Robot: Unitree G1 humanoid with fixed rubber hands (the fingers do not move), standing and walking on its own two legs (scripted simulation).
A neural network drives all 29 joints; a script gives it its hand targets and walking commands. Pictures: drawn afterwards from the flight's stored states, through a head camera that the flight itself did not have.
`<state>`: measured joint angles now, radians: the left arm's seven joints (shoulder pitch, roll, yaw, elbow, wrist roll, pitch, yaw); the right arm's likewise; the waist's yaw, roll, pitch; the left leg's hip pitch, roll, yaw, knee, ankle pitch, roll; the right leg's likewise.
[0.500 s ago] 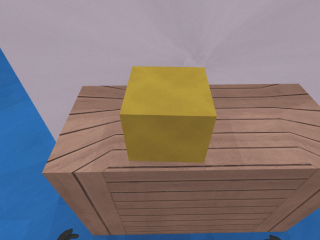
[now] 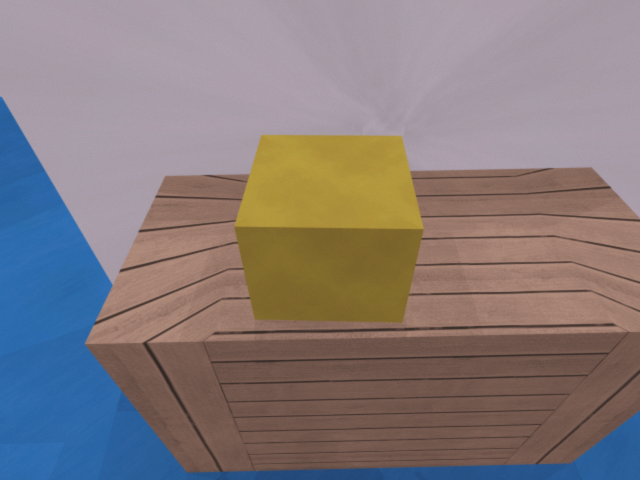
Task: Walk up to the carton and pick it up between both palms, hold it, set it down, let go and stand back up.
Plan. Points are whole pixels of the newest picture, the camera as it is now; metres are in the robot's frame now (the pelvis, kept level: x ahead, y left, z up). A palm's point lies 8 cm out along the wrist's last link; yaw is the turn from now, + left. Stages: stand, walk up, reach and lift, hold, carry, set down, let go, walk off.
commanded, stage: stand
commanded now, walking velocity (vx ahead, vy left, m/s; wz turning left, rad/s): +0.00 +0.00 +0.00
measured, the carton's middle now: (329, 225) +0.55 +0.00 +0.02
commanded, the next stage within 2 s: none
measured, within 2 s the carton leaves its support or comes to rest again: neither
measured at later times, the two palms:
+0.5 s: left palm out of the picture +0.07 +0.29 -0.12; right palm out of the picture +0.03 -0.29 -0.11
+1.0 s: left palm out of the picture +0.09 +0.29 -0.11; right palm out of the picture +0.03 -0.29 -0.11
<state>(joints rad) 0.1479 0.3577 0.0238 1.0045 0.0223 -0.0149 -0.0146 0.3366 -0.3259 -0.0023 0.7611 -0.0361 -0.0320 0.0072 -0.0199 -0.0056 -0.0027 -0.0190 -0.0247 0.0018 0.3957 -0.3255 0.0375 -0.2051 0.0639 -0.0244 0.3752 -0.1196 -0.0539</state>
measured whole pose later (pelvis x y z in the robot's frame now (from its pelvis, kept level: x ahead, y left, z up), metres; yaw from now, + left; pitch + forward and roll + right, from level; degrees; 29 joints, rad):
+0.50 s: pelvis -0.01 -0.01 +0.00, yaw +0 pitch -4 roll +0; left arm 0.14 0.36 0.02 1.09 0.02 -0.02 -0.01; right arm 0.34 -0.33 0.00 0.86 -0.03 -0.03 0.01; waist -0.02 -0.01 0.03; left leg -0.02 -0.02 0.00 0.40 -0.31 0.04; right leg -0.21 0.06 -0.02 0.38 -0.11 -0.06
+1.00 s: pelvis -0.01 -0.01 +0.00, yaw +0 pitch -4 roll +0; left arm 0.09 0.35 0.02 1.10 0.02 -0.02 -0.01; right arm 0.34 -0.33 0.00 0.87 -0.03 -0.03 0.00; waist -0.02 0.00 0.04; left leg -0.02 -0.02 0.00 0.40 -0.32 0.04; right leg -0.21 0.06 -0.02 0.38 -0.11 -0.06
